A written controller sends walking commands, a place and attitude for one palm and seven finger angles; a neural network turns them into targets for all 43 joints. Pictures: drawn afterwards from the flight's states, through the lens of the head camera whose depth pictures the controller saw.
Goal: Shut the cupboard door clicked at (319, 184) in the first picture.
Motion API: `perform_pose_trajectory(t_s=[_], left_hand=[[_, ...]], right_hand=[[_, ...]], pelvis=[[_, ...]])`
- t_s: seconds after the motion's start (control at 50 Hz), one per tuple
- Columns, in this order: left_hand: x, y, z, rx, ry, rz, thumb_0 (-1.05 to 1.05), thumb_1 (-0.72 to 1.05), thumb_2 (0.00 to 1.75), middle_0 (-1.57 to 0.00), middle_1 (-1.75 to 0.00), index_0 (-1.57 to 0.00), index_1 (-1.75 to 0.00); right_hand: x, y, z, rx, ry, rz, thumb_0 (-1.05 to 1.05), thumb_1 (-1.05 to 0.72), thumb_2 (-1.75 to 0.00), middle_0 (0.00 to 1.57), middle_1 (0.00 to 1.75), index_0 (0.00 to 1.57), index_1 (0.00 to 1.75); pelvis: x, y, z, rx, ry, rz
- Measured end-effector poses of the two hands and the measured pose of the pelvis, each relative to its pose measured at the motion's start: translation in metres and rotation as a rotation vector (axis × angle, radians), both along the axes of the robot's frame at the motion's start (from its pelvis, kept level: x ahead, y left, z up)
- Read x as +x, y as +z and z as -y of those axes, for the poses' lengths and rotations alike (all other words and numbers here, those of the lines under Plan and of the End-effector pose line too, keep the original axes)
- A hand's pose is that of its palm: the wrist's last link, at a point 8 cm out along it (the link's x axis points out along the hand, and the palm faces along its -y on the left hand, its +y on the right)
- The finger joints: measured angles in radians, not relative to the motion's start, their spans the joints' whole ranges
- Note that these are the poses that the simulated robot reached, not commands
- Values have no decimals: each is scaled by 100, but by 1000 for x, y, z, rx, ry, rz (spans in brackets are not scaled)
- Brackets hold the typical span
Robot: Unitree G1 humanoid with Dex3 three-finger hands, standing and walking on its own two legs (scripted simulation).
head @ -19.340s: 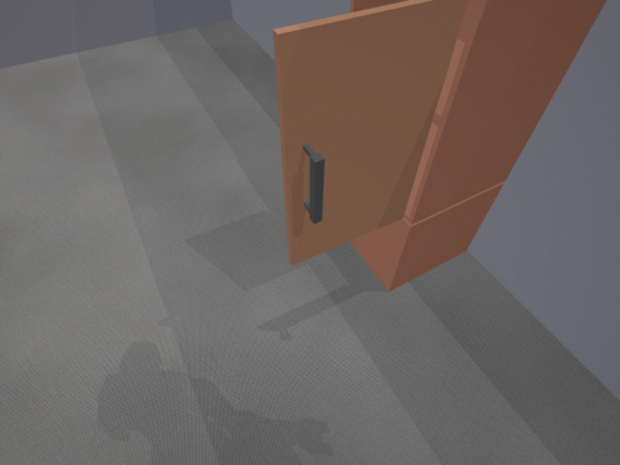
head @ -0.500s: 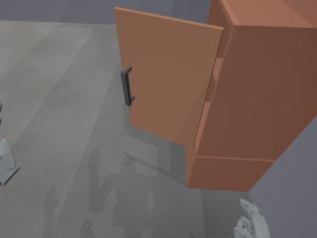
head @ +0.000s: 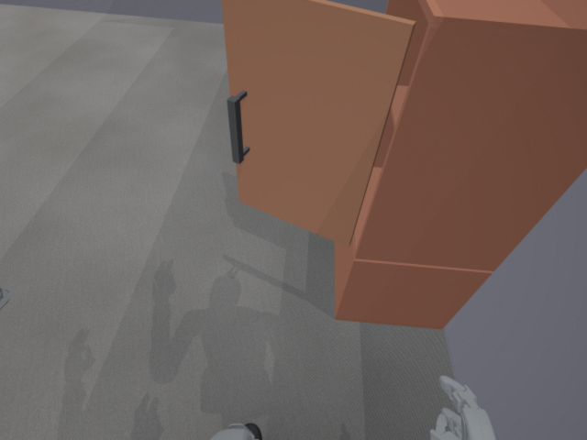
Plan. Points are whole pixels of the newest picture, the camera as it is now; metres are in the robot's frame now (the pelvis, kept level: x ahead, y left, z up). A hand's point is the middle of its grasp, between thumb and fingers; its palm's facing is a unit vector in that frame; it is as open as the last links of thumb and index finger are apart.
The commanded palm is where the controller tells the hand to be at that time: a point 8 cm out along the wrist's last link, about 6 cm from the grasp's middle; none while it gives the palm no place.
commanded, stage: step back with the hand held close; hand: left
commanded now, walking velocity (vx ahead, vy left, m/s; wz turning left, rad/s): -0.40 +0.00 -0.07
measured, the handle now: (240, 128) +0.78 +0.17 -0.03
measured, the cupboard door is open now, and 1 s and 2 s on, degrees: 67 67 67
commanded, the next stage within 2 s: stop stepping back and stand still in 0.16 s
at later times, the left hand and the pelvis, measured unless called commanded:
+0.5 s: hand out of the picture +0.11 +0.30 +0.19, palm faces +0.38 -0.81 -0.45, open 7.4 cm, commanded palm +0.07 +0.34 +0.20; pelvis -0.08 +0.05 +0.01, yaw -1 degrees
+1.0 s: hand out of the picture +0.11 +0.34 +0.18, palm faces +0.31 -0.82 -0.49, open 7.4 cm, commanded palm +0.06 +0.37 +0.20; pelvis -0.13 +0.10 +0.01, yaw -9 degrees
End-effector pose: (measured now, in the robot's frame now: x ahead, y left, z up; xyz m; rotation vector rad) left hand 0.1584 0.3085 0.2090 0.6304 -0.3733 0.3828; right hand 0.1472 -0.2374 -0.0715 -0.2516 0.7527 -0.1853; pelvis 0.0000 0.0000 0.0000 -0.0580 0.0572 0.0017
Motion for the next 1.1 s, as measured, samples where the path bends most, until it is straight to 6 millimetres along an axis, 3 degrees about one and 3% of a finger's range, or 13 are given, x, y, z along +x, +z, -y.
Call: perform_pose_trajectory(t_s=[0.16, 0.26, 0.36, 0.46, 0.54, 0.62, 0.68, 0.74, 0.82, 0.88, 0.94, 1.02, 1.1], left_hand=[[-25, -3, 14, -85, -75, 25, 1, 89, 90, -22, -31, -22, -31], [-30, 6, -5, -66, -85, 86, 1, 89, 90, -22, -31, -22, -31], [-36, 0, -30, -86, -61, 47, 1, 89, 90, -21, -31, -22, -31], [-71, -3, -34, -67, -65, -35, 1, 89, 90, -21, -30, -21, -31], [-96, -5, -43, -101, -53, -8, 1, 89, 90, -22, -31, -22, -31], [-83, -19, -73, -192, 12, 73, 1, 89, 90, -22, -31, -22, -31], [-67, -23, -84, -261, 36, 36, 1, 89, 90, -21, -30, -21, -31], [-65, -13, -72, -249, -35, -22, 2, 90, 90, -21, -30, -21, -30], [-76, 3, -51, -164, -167, -97, 2, 90, 90, -21, -30, -21, -30], [-83, 8, -50, -73, -191, -142, 1, 89, 90, -21, -30, -21, -31], [-85, 3, -59, -11, -159, -147, 1, 89, 90, -22, -31, -22, -31], [-84, -10, -77, -97, -83, -111, 1, 89, 90, -22, -31, -22, -31], [-74, -28, -82, -204, -60, -47, 1, 89, 90, -21, -31, -22, -31]], right_hand=[[-10, 9, -11, 6, 4, 44, 1, -91, -90, 20, 30, 21, 30], [-22, 17, -18, -21, -20, 76, 1, -91, -90, 20, 30, 21, 30], [-42, 23, -30, -27, -28, 66, 1, -91, -90, 20, 30, 20, 30], [-68, 22, -43, -15, 17, 38, 1, -91, -90, 20, 30, 20, 30], [-95, 17, -50, -48, -4, -25, 1, -91, -90, 21, 30, 21, 30], [-117, 9, -62, -67, -49, -29, 1, -91, -90, 20, 30, 21, 30], [-135, 15, -80, -21, -71, -20, 1, -91, -90, 20, 30, 20, 30], [-151, 28, -96, 31, -79, -9, 1, -91, -90, 20, 30, 20, 30], [-164, 36, -106, 57, -94, -16, 1, -90, -90, 21, 30, 21, 30], [-168, 30, -103, 56, -106, -26, 1, -90, -90, 21, 30, 21, 30], [-170, 10, -92, 42, -110, -36, 1, -90, -90, 21, 30, 21, 30], [-181, -2, -81, 31, -158, -88, 1, -91, -90, 21, 30, 21, 30], [-182, -4, -75, -34, -172, -98, 1, -91, -90, 20, 30, 20, 30]], pelvis=[[-23, 4, -6, -1, -9, 62], [-30, 3, -20, -15, -9, 75], [-49, 8, -33, -36, -2, 59], [-77, 8, -39, -16, 12, 52], [-80, 7, -56, 10, -65, 62], [-91, 2, -75, 0, -58, 82], [-102, 12, -81, 6, -65, 92], [-108, 26, -84, -2, -85, 79], [-112, 36, -87, -13, -119, 51], [-118, 31, -88, 12, -129, 34], [-128, 15, -92, 36, -152, 28], [-123, 10, -97, 13, -158, 63], [-108, 1, -105, 19, -131, 85]])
